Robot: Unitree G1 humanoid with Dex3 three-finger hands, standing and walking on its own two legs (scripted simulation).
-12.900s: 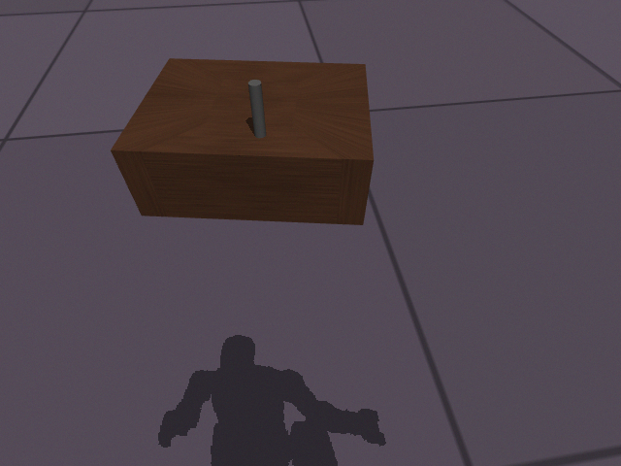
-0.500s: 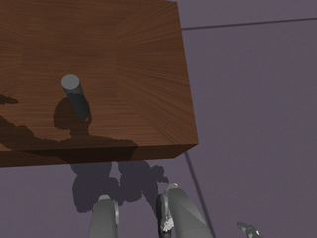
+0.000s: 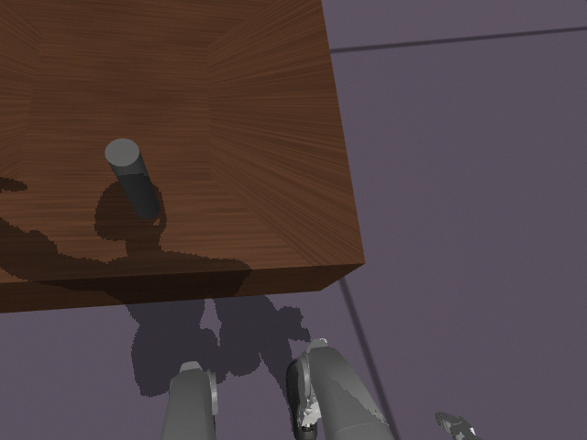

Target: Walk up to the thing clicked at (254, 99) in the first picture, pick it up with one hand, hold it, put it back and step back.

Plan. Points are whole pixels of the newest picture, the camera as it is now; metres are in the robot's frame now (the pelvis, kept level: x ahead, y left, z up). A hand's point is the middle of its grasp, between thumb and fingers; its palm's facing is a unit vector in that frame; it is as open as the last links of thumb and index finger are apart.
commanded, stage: go down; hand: left
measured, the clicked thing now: (137, 184) +0.52 +0.19 -0.19
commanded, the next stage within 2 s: none
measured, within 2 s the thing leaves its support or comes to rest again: neither
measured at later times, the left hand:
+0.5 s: hand out of the picture +0.47 +0.39 +0.08, palm faces +0.21 -0.98 -0.01, open 17.2 cm
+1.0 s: hand out of the picture +0.47 +0.39 +0.08, palm faces +0.21 -0.98 +0.00, open 17.2 cm
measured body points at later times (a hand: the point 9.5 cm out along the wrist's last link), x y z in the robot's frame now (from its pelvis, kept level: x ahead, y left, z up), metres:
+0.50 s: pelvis +0.00 +0.00 +0.00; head +0.19 +0.06 +0.40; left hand +0.45 +0.44 +0.08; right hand +0.04 -0.27 -0.10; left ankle +0.00 +0.11 -0.62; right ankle +0.05 -0.16 -0.62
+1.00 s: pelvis +0.00 +0.00 +0.00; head +0.18 +0.06 +0.40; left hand +0.45 +0.44 +0.08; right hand +0.05 -0.27 -0.09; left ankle +0.00 +0.11 -0.62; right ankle +0.05 -0.16 -0.62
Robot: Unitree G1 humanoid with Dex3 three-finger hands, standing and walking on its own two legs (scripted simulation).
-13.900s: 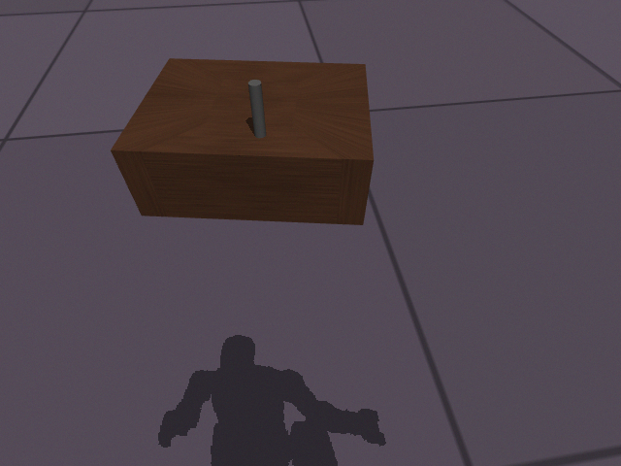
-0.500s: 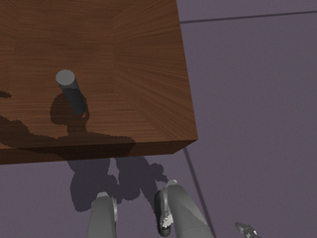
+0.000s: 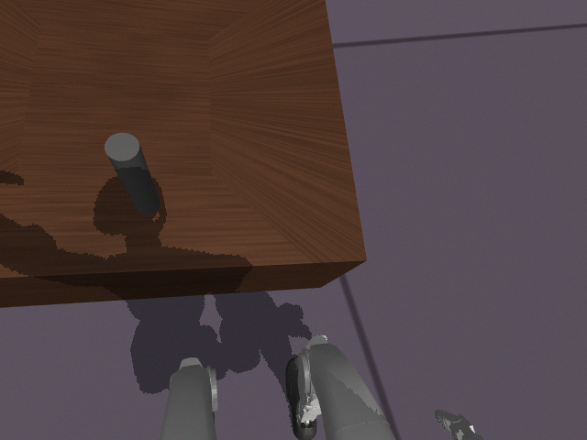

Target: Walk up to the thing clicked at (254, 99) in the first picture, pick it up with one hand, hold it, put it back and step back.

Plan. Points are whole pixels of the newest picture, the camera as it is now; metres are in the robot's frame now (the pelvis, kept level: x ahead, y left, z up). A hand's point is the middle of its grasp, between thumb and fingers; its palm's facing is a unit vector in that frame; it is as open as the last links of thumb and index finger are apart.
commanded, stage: go down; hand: left
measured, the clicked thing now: (137, 179) +0.53 +0.19 -0.19
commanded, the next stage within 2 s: approach in 1.08 s
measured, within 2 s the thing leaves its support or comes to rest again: neither
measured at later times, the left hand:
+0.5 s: hand out of the picture +0.47 +0.39 +0.07, palm faces +0.22 -0.98 -0.01, open 17.3 cm
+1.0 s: hand out of the picture +0.47 +0.39 +0.07, palm faces +0.22 -0.98 -0.02, open 17.4 cm
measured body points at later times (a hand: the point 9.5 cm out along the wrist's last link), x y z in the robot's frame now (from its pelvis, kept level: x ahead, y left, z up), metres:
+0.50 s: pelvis +0.00 +0.00 +0.00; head +0.19 +0.06 +0.40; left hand +0.45 +0.44 +0.08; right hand +0.04 -0.27 -0.10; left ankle +0.00 +0.11 -0.62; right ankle +0.05 -0.16 -0.62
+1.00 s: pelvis +0.00 +0.00 -0.01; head +0.19 +0.05 +0.40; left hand +0.46 +0.44 +0.08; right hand +0.03 -0.27 -0.10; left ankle +0.00 +0.11 -0.62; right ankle +0.05 -0.16 -0.62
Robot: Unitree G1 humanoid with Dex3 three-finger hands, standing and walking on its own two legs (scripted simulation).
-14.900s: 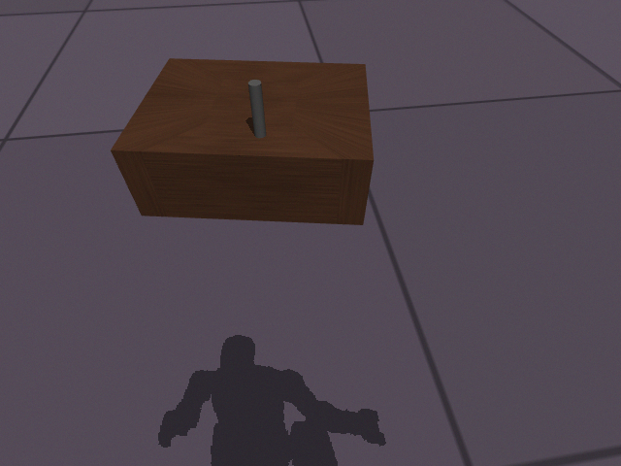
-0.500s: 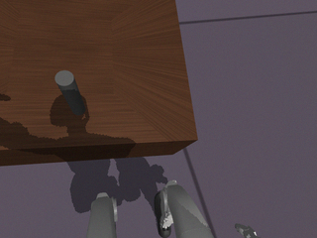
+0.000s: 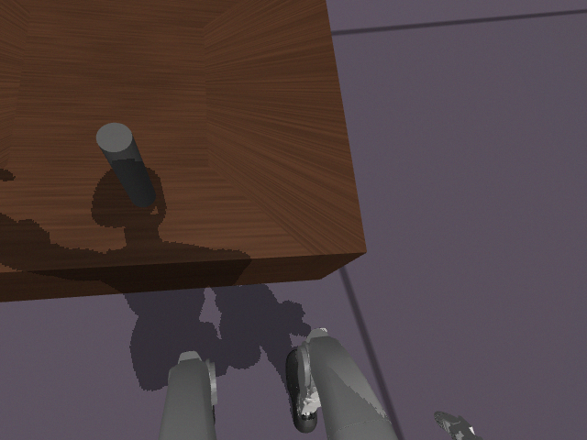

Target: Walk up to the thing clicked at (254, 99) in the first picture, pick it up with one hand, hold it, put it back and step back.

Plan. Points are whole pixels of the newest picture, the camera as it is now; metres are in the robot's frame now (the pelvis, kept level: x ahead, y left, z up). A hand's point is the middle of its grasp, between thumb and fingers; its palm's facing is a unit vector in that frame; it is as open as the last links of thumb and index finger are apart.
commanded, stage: go down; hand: left
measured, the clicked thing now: (131, 171) +0.53 +0.19 -0.18
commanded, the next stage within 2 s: approach in 0.08 s
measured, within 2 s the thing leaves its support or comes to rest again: neither
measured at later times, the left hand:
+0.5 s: hand out of the picture +0.48 +0.37 +0.02, palm faces +0.19 -0.98 +0.00, open 17.7 cm
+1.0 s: hand (103, 176) +0.52 +0.23 -0.18, palm faces +0.12 -0.99 +0.03, open 17.7 cm
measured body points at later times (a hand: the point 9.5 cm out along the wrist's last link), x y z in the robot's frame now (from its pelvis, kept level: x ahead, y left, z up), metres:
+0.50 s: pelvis -0.01 +0.00 -0.02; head +0.20 +0.06 +0.37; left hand +0.46 +0.42 +0.03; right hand +0.04 -0.27 -0.11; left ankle +0.01 +0.11 -0.61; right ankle +0.06 -0.16 -0.61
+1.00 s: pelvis -0.05 -0.01 -0.19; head +0.19 +0.03 +0.18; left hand +0.51 +0.29 -0.18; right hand -0.02 -0.26 -0.30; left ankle +0.01 +0.11 -0.61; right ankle +0.06 -0.16 -0.61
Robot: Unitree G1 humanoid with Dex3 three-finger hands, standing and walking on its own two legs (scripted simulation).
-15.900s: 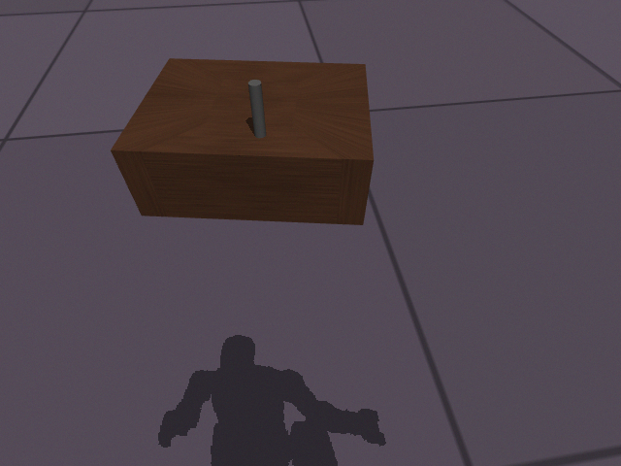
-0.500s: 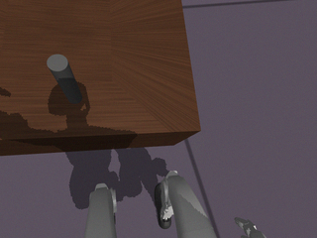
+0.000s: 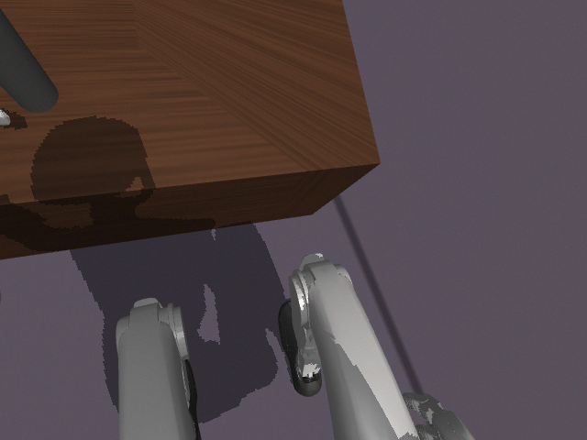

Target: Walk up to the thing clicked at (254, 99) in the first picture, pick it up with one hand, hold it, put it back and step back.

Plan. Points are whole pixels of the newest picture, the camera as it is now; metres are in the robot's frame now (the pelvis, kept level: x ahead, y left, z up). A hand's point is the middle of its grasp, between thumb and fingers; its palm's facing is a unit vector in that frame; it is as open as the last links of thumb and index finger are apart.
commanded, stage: close in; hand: left
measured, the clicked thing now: out of the picture +0.58 +0.21 +0.01
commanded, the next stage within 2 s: rest palm in 0.48 s
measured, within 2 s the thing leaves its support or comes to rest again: neither
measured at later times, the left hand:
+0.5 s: hand out of the picture +0.58 +0.22 +0.00, palm faces +0.17 -0.99 +0.00, open 17.6 cm
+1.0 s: hand (14, 48) +0.58 +0.20 -0.02, palm faces +0.19 -0.98 -0.03, open 16.4 cm
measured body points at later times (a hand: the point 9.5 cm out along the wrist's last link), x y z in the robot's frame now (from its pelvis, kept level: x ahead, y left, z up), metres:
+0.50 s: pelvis -0.01 +0.00 -0.02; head +0.22 +0.04 +0.36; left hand +0.57 +0.27 +0.00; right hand +0.00 -0.28 -0.12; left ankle +0.05 +0.12 -0.42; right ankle +0.11 -0.14 -0.42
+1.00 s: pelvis +0.00 +0.00 -0.03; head +0.24 +0.04 +0.35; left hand +0.56 +0.25 -0.01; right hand +0.03 -0.27 -0.14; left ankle +0.05 +0.12 -0.42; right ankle +0.11 -0.14 -0.42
